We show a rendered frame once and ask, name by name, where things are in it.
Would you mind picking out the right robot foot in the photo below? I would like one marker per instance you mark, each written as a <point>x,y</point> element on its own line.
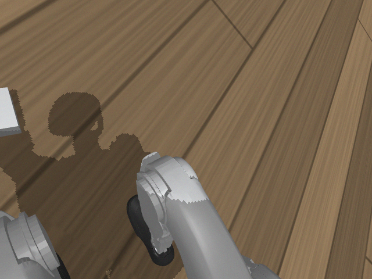
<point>142,231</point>

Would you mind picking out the right robot hand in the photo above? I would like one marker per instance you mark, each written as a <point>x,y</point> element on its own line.
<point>259,271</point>

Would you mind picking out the left robot foot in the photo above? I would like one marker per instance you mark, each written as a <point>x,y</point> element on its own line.
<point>62,269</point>

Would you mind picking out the carton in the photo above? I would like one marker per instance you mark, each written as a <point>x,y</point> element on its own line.
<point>9,123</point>

